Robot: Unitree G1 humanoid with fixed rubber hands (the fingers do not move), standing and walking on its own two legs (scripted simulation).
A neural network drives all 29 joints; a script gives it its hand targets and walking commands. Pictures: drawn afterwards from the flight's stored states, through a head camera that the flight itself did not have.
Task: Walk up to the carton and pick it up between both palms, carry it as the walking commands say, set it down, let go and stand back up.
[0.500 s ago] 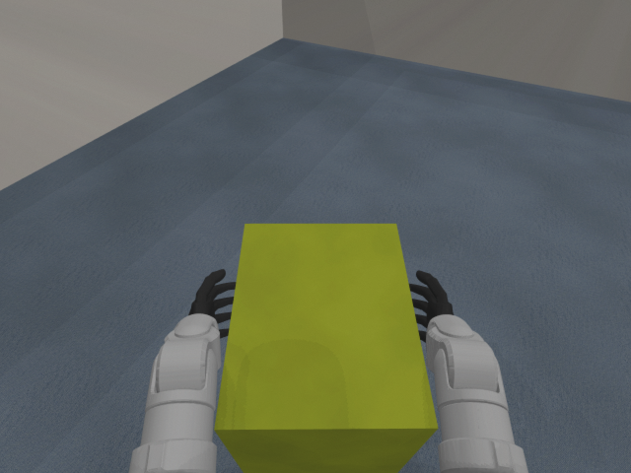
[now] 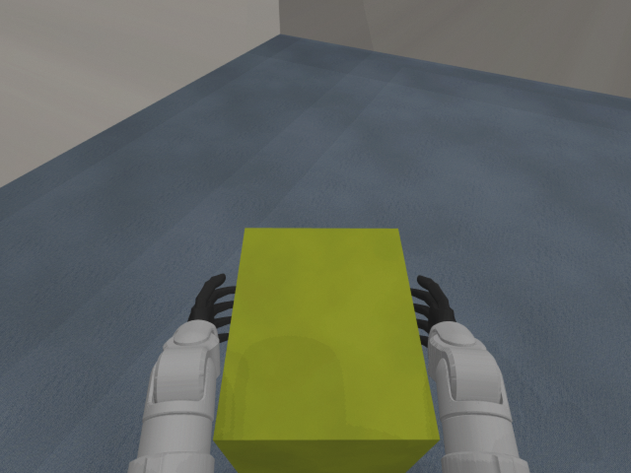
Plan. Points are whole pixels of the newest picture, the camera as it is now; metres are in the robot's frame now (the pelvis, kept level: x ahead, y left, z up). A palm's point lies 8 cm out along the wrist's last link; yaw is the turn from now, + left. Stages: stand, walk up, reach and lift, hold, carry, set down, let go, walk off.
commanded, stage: hold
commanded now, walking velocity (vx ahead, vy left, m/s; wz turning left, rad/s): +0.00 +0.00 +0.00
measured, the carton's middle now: (320, 360) +0.27 +0.00 -0.04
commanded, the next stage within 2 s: carry in 0.52 s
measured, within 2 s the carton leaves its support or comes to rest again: neither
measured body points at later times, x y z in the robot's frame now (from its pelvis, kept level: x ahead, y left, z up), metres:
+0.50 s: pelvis +0.00 +0.00 +0.00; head -0.04 +0.00 +0.45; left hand +0.29 +0.15 +0.04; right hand +0.28 -0.16 +0.03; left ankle +0.02 +0.11 -0.74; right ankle +0.02 -0.12 -0.74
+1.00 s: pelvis -0.08 -0.01 -0.03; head -0.10 -0.01 +0.42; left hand +0.18 +0.14 +0.07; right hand +0.18 -0.16 +0.06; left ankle +0.00 +0.11 -0.73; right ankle +0.02 -0.13 -0.74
